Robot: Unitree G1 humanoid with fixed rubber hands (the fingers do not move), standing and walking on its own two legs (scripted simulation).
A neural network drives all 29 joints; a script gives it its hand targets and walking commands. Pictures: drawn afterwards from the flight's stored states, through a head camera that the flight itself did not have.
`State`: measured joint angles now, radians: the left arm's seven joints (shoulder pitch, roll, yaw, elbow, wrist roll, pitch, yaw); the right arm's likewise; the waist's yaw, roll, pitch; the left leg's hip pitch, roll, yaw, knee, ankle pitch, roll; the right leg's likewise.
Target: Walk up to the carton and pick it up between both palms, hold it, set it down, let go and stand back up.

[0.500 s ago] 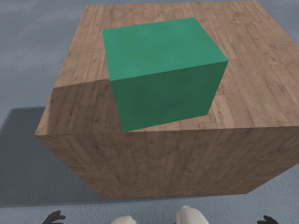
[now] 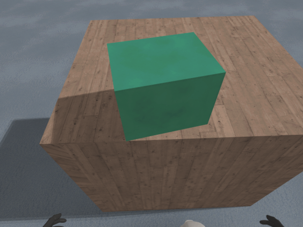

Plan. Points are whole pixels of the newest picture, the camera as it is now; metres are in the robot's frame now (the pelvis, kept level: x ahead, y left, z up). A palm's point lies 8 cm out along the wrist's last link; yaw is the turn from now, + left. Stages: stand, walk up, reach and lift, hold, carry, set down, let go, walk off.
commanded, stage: reach and lift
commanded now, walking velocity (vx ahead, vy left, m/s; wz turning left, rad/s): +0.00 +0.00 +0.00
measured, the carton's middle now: (160, 86) +0.45 -0.01 +0.13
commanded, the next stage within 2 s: none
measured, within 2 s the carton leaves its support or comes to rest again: neither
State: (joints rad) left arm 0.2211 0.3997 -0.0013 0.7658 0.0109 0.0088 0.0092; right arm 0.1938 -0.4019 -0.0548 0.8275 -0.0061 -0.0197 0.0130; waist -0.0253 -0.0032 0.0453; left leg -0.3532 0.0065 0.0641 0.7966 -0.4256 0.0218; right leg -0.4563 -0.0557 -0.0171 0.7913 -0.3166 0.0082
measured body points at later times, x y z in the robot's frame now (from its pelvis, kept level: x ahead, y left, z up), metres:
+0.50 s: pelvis +0.00 -0.02 +0.03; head -0.01 -0.05 +0.48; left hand +0.20 +0.24 -0.01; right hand +0.15 -0.31 -0.05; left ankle +0.00 +0.11 -0.71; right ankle +0.06 -0.13 -0.71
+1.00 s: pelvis -0.02 -0.05 +0.04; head -0.08 -0.07 +0.48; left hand +0.15 +0.22 +0.05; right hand +0.17 -0.29 +0.03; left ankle +0.00 +0.11 -0.70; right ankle +0.05 -0.13 -0.71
